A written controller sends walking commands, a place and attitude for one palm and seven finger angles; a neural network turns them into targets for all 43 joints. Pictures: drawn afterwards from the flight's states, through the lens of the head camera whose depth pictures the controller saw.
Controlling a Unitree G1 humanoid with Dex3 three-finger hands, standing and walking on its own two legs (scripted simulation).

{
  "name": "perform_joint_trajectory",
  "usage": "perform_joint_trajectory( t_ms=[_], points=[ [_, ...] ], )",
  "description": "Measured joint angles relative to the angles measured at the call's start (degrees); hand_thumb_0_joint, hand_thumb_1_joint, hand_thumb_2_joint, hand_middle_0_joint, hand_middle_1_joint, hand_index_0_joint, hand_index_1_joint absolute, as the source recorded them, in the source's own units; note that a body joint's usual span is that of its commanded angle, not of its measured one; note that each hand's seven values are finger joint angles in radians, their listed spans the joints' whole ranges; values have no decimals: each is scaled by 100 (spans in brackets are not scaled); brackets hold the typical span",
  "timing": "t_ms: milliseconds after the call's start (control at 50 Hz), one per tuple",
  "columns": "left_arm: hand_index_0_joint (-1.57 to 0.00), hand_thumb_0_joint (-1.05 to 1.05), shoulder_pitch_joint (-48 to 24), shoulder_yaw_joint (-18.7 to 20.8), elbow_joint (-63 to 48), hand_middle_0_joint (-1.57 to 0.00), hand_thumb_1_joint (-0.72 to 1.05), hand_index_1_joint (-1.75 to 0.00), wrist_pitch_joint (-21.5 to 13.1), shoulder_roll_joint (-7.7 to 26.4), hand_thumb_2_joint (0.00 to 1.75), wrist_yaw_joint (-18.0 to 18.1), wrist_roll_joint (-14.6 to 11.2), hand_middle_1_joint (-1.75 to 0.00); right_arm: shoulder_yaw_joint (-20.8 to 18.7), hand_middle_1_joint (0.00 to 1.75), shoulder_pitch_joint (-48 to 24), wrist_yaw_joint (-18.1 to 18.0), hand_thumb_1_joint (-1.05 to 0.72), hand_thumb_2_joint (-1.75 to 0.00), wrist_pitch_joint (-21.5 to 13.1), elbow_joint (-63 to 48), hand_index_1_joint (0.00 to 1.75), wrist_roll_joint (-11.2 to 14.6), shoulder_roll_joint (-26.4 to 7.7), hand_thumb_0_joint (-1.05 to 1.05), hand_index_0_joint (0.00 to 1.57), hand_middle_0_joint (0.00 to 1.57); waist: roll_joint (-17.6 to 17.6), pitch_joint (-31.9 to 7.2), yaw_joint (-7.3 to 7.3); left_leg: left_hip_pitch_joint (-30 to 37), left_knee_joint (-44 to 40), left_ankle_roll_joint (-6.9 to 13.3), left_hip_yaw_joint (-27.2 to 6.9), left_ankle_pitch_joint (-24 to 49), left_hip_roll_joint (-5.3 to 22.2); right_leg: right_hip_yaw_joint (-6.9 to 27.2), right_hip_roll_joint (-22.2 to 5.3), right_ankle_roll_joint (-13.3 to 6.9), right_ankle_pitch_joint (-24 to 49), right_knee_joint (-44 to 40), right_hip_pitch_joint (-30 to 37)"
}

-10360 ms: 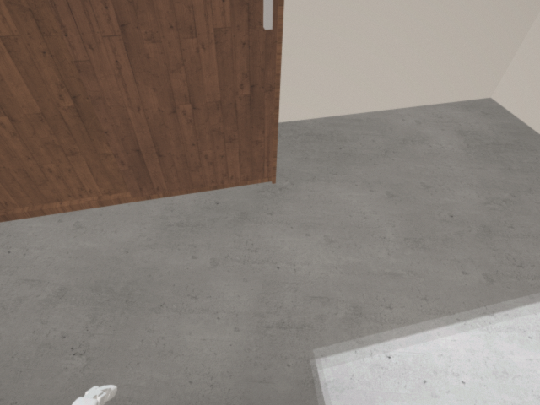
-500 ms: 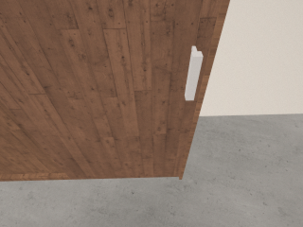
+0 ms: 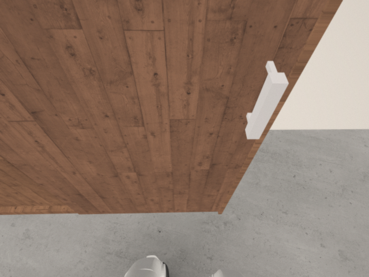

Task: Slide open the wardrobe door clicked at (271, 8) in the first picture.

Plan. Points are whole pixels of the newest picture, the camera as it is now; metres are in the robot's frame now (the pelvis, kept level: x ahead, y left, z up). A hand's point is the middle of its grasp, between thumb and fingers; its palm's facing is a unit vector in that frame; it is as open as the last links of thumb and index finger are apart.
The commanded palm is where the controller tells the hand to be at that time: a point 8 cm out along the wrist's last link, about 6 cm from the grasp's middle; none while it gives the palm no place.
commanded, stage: come to a stop and stand still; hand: right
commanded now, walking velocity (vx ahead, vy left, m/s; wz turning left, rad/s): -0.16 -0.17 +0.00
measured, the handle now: (260, 102) +0.42 -0.12 +0.14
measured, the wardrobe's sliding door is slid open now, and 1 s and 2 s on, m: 0.00 0.00 0.00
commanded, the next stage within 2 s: look again from close up in 1.10 s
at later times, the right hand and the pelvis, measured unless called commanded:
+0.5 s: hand out of the picture -0.02 -0.26 -0.15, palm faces +0.05 +0.95 -0.31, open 7.4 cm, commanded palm none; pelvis -0.06 -0.06 +0.00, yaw +2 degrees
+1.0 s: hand out of the picture -0.08 -0.24 -0.15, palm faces +0.00 +0.98 -0.22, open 7.3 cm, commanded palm none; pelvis -0.10 -0.07 +0.01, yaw +2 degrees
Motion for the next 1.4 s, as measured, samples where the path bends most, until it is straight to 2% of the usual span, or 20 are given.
perform_joint_trajectory(
  t_ms=[40, 120, 220, 240, 260, 320, 360, 400, 500, 560, 620, 660, 720, 780, 840, 900, 1060, 1160, 1300, 1400],
  points=[
    [-20, 0, -294, 37, -146, -20, 91, -30, 48, 136, 90, -21, 37, -30, 39, 29, -59, -19, -92, -90, 73, -35, 30, -10, 57, 1, 20, 20, 49, -46, 1, 41, -193, 9, -17, 144, 13, -16, 36, 51, 149, 178, -365],
    [-20, 0, -703, 51, -437, -20, 91, -30, 43, 289, 90, -89, 93, -30, 77, 29, -132, -5, -91, -90, 175, -107, 30, -48, 155, 1, 20, 20, 158, -206, -11, 49, -427, -16, -7, 342, 56, -123, -25, 150, 469, -598, -564],
    [-20, 0, -865, -11, -657, -19, 92, -30, -78, 255, 90, -137, 105, -30, 58, 30, -91, 53, -92, -90, 216, -206, 30, -69, 90, 0, 20, 20, 324, -401, -109, -55, -383, -103, 8, 448, 82, -258, -86, 142, 953, -2300, -50],
    [-20, 0, -815, -28, -737, -19, 92, -30, -90, 271, 90, -155, 85, -30, 102, 30, -29, 19, -92, -90, 226, -186, 30, -38, 94, 0, 20, 20, 268, -487, -76, -90, -309, -141, 45, 433, 59, -328, -146, 151, 1185, -2819, 171],
    [-20, 0, -781, -31, -811, -19, 92, -30, -88, 261, 90, -152, 75, -30, 158, 30, 16, -21, -91, -90, 251, -147, 30, 12, 78, 0, 20, 20, 286, -516, -40, -103, -188, -187, 27, 394, 117, -392, -108, 56, 1311, -2951, 256],
    [-20, 0, -572, -51, -1106, -20, 91, -30, -22, 259, 90, -118, 153, -30, 220, 30, 309, -41, -91, -90, 432, -83, 30, 36, 132, 0, 20, 20, 113, -734, -71, -245, 652, -140, -346, -704, 4, -591, -66, -235, 1289, -2850, 360],
    [-20, 0, -451, -70, -1259, -20, 91, -30, 9, 269, 90, -101, 179, -30, 217, 30, 514, 13, -91, -90, 529, -60, 30, 8, 167, 0, 20, 20, -97, -904, -39, -355, 1340, -132, -597, -931, -160, -696, -53, -331, 1324, -2936, 403],
    [-20, 0, -368, -98, -1347, -20, 91, -30, 22, 270, 90, -125, 198, -30, 201, 30, 654, 52, -91, -90, 521, -72, 30, 9, 168, 0, 20, 20, -250, -977, -18, -286, 1555, -148, -669, -922, -230, -762, 16, -396, 1420, -3039, 400],
    [-20, 0, -202, -141, -1390, -20, 92, -30, 11, 227, 90, -168, 168, -30, 144, 29, 929, 64, -91, -90, 322, -225, 30, -22, 71, 1, 20, 20, -330, -967, -137, 355, 234, -99, -666, -498, -302, -943, 180, -447, 1573, -3025, 129],
    [-21, -1, -144, -80, -1337, -20, 93, -30, 41, 364, 90, -160, 132, -30, 215, 29, 1048, 70, -91, -90, 271, -197, 30, -30, 157, 1, 20, 20, -514, -870, -44, 314, 119, -50, -611, -307, -313, -849, 198, -354, 1638, -3163, 93],
    [-21, -1, 80, -68, -1228, -20, 93, -30, 60, 399, 90, -184, 132, -30, 233, 29, 1142, 52, -90, -90, 264, -196, 30, -22, 174, 1, 20, 20, -466, -896, 36, 332, -94, -14, -550, -193, -281, -709, 248, -194, 1402, -3190, 43],
    [-20, -1, 254, -77, -1116, -20, 93, -30, 40, 387, 90, -194, 134, -30, 228, 29, 1112, 37, -90, -90, 277, -176, 30, -16, 158, 1, 20, 20, -362, -877, 77, 348, -159, -26, -532, -129, -276, -692, 251, -214, 1604, -3320, 79],
    [-20, 0, 518, -106, -909, -20, 92, -30, -15, 396, 90, -186, 169, -30, 253, 29, 1022, 57, -90, -90, 281, -117, 30, 22, 173, 1, 20, 20, -263, -882, 112, 359, -182, -61, -591, -217, -334, -734, 234, -473, 2086, -3556, 168],
    [-20, 0, 667, -121, -713, -20, 92, -30, 8, 424, 90, -169, 174, -30, 276, 29, 936, 88, -90, -90, 282, -126, 30, 8, 246, 1, 20, 20, -233, -917, 118, 283, -131, -24, -660, -529, -357, -788, 235, -551, 2137, -3710, 183],
    [-20, 0, 685, -139, -567, -20, 92, -30, 34, 418, 90, -147, 170, -30, 249, 29, 886, 83, -91, -90, 274, -113, 30, -14, 291, 1, 20, 20, -180, -921, 113, 298, -18, -9, -713, -645, -319, -846, 294, -564, 2232, -3825, 175],
    [-20, 0, 594, -148, -479, -20, 91, -30, 29, 416, 90, -132, 166, -30, 246, 29, 891, 91, -92, -90, 260, -14, 30, -11, 339, 1, 20, 20, -258, -889, 106, 432, -262, -56, -701, -307, -333, -845, 279, -552, 2289, -3894, 211],
    [-20, 0, 287, -236, -556, -20, 91, -30, -111, 218, 90, -163, 133, -30, 345, 29, 1103, 82, -91, -90, 143, 197, 30, 29, 392, 1, 20, 20, -277, -931, 140, 607, -767, -38, -638, 58, -438, -694, 216, -329, 2141, -3977, 195],
    [-20, 0, 257, -282, -485, -20, 92, -30, -180, 128, 90, -147, 137, -30, 380, 29, 1049, 87, -91, -90, 162, 301, 30, 34, 400, 1, 20, 20, -195, -952, 125, 651, -787, -67, -606, 117, -484, -660, 178, -434, 2408, -4007, 226],
    [-20, 0, 230, -271, -354, -20, 91, -30, -148, 187, 90, -137, 137, -30, 353, 29, 1059, 101, -92, -90, 102, 267, 30, -3, 383, 1, 20, 20, -156, -945, 16, 631, -882, -73, -645, 122, -418, -637, 291, -462, 2447, -4286, 285],
    [-20, 0, 173, -258, -323, -20, 91, -30, -171, 247, 90, -130, 121, -30, 383, 29, 1145, 97, -91, -90, 86, 365, 30, 4, 409, 1, 20, 20, -197, -915, 17, 674, -955, -93, -637, 244, -406, -612, 312, -444, 2528, -4355, 319]
  ],
)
